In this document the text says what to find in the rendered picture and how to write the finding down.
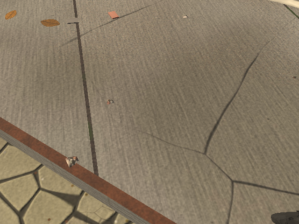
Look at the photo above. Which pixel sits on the right robot hand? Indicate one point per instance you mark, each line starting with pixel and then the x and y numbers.
pixel 286 217

